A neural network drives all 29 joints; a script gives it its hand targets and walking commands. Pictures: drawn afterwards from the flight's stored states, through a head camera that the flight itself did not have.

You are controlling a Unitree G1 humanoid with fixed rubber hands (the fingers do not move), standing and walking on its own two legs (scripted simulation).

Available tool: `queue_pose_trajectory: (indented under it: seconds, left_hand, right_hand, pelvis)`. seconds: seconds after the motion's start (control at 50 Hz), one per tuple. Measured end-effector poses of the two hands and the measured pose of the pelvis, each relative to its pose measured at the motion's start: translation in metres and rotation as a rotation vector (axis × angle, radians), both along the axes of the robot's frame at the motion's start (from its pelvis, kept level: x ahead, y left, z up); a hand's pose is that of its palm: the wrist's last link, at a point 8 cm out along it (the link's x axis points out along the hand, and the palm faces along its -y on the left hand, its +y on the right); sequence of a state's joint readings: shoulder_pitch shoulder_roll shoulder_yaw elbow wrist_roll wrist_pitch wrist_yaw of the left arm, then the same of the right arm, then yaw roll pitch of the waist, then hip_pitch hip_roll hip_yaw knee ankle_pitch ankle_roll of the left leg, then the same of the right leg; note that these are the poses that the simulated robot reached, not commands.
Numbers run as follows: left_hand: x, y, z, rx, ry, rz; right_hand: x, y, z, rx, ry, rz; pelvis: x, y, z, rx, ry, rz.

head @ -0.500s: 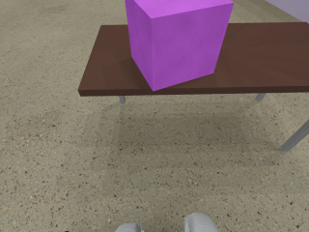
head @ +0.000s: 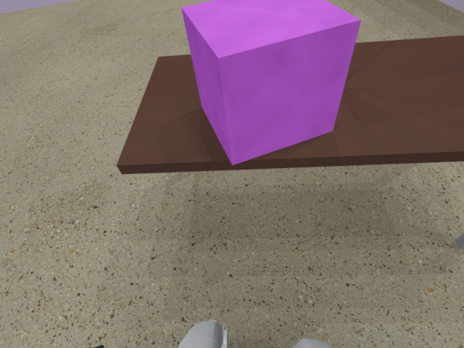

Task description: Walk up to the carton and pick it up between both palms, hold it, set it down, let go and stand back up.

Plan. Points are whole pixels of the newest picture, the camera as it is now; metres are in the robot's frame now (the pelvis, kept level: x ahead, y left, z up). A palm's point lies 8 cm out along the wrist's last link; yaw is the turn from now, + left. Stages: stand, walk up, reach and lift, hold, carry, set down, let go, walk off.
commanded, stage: walk up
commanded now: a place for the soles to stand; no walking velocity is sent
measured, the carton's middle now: (262, 73) +0.74 -0.03 +0.07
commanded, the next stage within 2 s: none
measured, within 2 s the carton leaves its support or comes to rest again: neither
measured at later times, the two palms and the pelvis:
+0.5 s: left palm (116, 346) +0.14 +0.27 -0.13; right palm out of the picture +0.14 -0.31 -0.12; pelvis +0.08 -0.02 -0.02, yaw -1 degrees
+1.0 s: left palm (104, 326) +0.16 +0.28 -0.07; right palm (413, 308) +0.22 -0.30 -0.14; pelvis +0.13 -0.04 +0.00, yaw +5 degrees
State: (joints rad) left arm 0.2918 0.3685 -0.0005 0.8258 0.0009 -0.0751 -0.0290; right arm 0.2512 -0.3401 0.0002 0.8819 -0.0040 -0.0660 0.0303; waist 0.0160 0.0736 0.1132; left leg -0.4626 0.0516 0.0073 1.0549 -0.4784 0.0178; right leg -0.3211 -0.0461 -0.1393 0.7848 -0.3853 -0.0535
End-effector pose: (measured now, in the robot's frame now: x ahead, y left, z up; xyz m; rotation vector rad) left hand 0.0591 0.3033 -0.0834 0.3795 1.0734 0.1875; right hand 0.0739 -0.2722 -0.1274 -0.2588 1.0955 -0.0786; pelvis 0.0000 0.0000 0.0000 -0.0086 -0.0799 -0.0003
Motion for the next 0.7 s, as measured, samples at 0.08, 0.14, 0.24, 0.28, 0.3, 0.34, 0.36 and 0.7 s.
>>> queue_pose_trajectory:
  seconds: [0.08,0.14,0.24,0.28,0.3,0.34,0.36,0.7]
  left_hand:
    - [0.008,0.012,-0.01,-0.023,0.011,0.008]
    - [0.017,0.02,-0.027,-0.045,0.017,0.008]
    - [0.036,0.017,-0.039,-0.078,0.024,-0.006]
    - [0.043,0.013,-0.043,-0.089,0.023,-0.009]
    - [0.046,0.01,-0.044,-0.093,0.024,-0.01]
    - [0.052,0.004,-0.047,-0.101,0.026,-0.012]
    - [0.055,0.0,-0.048,-0.104,0.026,-0.013]
    - [0.099,-0.049,-0.003,0.031,0.025,0.034]
  right_hand:
    - [0.012,0.011,0.003,-0.023,0.011,0.009]
    - [0.022,0.017,0.002,-0.051,-0.001,0.009]
    - [0.031,0.011,0.012,-0.094,-0.012,-0.013]
    - [0.035,0.006,0.016,-0.11,-0.011,-0.015]
    - [0.038,0.003,0.018,-0.116,-0.011,-0.016]
    - [0.043,-0.004,0.02,-0.124,-0.011,-0.017]
    - [0.046,-0.008,0.02,-0.126,-0.011,-0.018]
    - [0.109,-0.058,-0.008,-0.019,0.023,0.009]
  pelvis:
    - [0.012,0.013,-0.003,-0.022,0.012,0.009]
    - [0.021,0.024,-0.012,-0.001,0.007,0.011]
    - [0.035,0.027,-0.013,0.017,-0.003,0.005]
    - [0.04,0.024,-0.013,0.021,-0.002,0.004]
    - [0.043,0.022,-0.013,0.024,-0.001,0.004]
    - [0.049,0.017,-0.014,0.031,0.0,0.004]
    - [0.052,0.014,-0.014,0.036,-0.001,0.003]
    - [0.108,-0.055,-0.005,0.048,0.006,0.031]
